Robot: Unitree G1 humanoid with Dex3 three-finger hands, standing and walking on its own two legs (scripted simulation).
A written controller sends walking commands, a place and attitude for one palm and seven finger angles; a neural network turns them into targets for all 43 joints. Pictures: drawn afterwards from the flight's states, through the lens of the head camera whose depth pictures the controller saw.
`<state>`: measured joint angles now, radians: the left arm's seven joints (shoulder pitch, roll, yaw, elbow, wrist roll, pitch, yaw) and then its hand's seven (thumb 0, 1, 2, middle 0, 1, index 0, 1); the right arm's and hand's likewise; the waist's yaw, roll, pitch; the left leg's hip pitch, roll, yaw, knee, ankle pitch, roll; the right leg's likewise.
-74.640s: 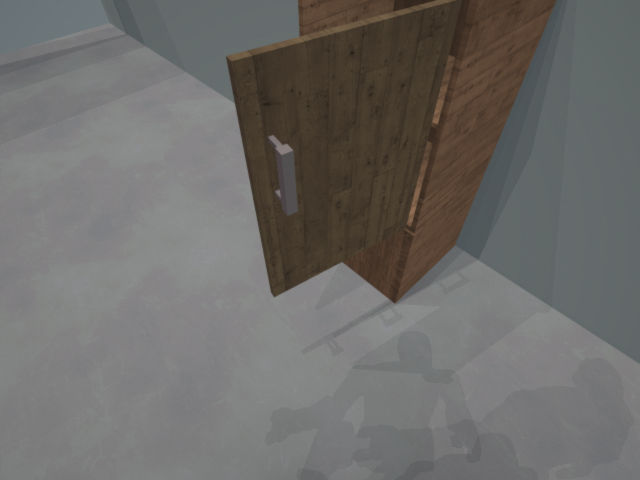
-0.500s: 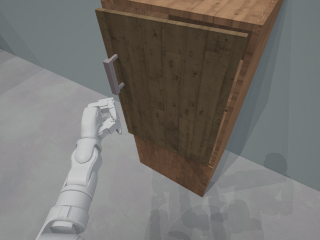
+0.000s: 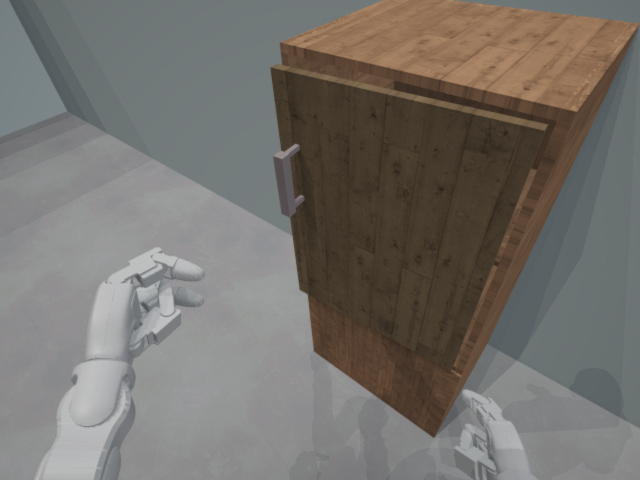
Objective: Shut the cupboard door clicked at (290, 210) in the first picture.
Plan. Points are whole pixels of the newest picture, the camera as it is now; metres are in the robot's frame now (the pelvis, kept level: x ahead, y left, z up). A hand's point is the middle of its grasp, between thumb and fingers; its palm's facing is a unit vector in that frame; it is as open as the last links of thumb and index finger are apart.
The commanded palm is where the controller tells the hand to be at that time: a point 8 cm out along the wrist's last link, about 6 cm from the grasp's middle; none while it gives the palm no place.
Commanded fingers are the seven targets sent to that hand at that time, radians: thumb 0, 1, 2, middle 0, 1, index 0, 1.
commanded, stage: draw the hand back to the body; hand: left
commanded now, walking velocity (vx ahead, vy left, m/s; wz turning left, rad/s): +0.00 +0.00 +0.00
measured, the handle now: (291, 180) +0.63 +0.13 +0.04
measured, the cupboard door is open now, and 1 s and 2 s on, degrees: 4 4 4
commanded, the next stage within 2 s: step back with the hand held close in 0.68 s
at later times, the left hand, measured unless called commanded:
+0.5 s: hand (62, 350) +0.19 +0.27 +0.16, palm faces +0.48 -0.78 -0.40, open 7.2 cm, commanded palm +0.14 +0.30 +0.17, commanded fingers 0.00 0.90 0.90 -0.20 -0.30 -0.20 -0.30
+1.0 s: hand (70, 337) +0.20 +0.27 +0.16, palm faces +0.41 -0.79 -0.45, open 7.4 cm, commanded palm +0.15 +0.31 +0.17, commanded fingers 0.00 0.90 0.90 -0.20 -0.30 -0.20 -0.30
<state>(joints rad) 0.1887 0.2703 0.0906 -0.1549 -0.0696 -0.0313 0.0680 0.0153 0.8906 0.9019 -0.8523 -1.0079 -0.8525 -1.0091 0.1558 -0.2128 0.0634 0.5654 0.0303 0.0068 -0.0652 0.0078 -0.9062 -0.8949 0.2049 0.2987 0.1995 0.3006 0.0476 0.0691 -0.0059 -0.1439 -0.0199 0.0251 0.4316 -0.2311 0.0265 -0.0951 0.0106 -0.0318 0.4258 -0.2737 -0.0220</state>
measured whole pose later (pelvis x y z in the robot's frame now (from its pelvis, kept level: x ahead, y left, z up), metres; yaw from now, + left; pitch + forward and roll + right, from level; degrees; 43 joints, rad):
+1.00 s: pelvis +0.00 +0.01 +0.00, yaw -1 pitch +0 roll -1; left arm 0.50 0.37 0.37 -0.36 -0.07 -0.13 0.11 0.01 0.89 0.90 -0.21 -0.31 -0.21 -0.31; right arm 0.18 -0.25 0.00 0.60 0.03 -0.01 -0.08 0.01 -0.91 -0.89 0.21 0.30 0.20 0.30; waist 0.03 0.08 -0.04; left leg -0.24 -0.01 0.04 0.50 -0.26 0.04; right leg -0.17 0.02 -0.02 0.45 -0.27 -0.01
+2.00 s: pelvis -0.20 +0.03 -0.03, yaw +4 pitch +1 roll -5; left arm 0.51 0.48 0.51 -0.53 -0.08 -0.27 0.16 0.01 0.88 0.90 -0.21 -0.31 -0.21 -0.31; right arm 0.21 -0.18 -0.02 0.63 0.01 -0.12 -0.05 0.01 -0.91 -0.89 0.21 0.30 0.20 0.30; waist -0.02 0.04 -0.04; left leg -0.59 0.09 0.13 0.48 0.01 0.06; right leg -0.24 0.08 -0.06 0.73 -0.55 -0.02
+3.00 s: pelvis -0.33 +0.10 -0.01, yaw -5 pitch +0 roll -1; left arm 0.59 0.45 0.44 -0.51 -0.04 -0.17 0.16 0.01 0.88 0.90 -0.21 -0.31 -0.21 -0.31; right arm 0.26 -0.13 0.05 0.61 -0.01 -0.08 -0.05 0.01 -0.90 -0.89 0.21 0.30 0.20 0.30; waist -0.02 0.01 -0.03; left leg -0.35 0.06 0.10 0.52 -0.17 0.01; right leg -0.19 0.04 -0.09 0.48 -0.30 -0.04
